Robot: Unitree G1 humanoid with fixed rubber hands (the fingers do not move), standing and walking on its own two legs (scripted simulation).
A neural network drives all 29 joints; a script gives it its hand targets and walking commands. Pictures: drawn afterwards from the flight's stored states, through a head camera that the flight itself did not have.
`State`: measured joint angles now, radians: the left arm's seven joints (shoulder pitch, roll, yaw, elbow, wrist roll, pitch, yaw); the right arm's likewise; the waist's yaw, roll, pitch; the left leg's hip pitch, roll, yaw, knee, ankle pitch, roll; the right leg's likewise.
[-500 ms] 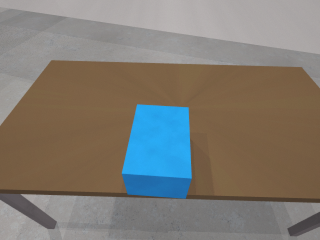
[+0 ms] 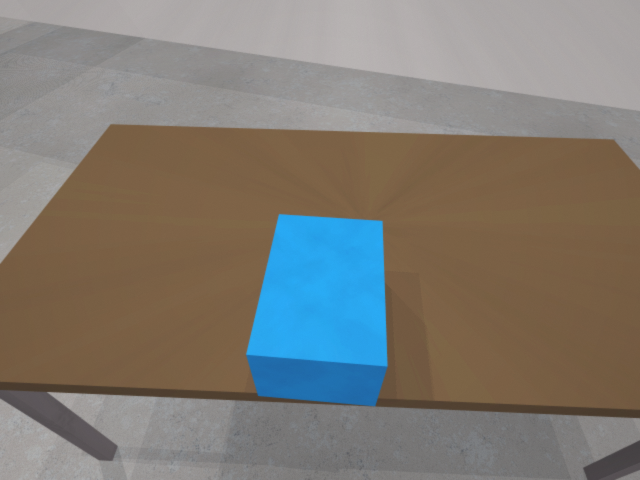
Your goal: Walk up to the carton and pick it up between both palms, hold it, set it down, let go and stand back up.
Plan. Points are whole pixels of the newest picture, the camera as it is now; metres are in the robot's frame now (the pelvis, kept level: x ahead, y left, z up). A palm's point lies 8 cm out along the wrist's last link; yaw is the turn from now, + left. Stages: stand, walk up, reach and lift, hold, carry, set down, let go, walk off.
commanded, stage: stand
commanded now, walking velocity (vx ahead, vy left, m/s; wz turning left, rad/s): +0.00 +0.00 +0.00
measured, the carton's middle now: (323, 303) +0.42 +0.01 -0.07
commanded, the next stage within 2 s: none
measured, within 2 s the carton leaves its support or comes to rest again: neither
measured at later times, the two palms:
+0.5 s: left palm out of the picture +0.04 +0.29 -0.12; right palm out of the picture +0.03 -0.31 -0.12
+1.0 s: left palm out of the picture +0.02 +0.29 -0.12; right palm out of the picture +0.02 -0.30 -0.12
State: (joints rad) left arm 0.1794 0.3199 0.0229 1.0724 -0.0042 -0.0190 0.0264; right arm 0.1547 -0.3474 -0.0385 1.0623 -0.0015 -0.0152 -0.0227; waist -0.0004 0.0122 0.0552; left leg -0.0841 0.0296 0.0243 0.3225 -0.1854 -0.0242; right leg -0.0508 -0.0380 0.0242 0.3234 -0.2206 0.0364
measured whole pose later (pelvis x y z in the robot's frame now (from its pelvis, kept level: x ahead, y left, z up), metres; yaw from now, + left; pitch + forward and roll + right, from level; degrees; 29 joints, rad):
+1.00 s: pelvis -0.02 +0.00 +0.00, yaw +0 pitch -4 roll +0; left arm 0.20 0.32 0.03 1.07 -0.01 -0.02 0.02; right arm 0.19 -0.35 -0.03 1.08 0.00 -0.01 -0.02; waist 0.00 0.01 0.08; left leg -0.09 0.03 0.02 0.32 -0.15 -0.02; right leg -0.06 -0.03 0.03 0.32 -0.19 0.04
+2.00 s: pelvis +0.00 +0.00 +0.00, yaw +0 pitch -4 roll +0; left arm 0.17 0.33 0.03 1.09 0.00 -0.02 0.03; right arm 0.17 -0.34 -0.04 1.08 0.00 -0.02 -0.02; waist 0.01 0.01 0.06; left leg -0.07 0.03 0.02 0.32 -0.19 -0.03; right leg -0.04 -0.04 0.02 0.33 -0.23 0.04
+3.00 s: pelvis +0.00 -0.01 +0.00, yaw +0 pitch -3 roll +0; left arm 0.17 0.31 0.04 1.08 -0.01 -0.02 0.02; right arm 0.17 -0.34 -0.02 1.06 0.00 -0.02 -0.03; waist 0.00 0.01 0.07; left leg -0.07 0.05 0.01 0.32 -0.19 -0.05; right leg -0.04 -0.02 0.01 0.33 -0.23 0.02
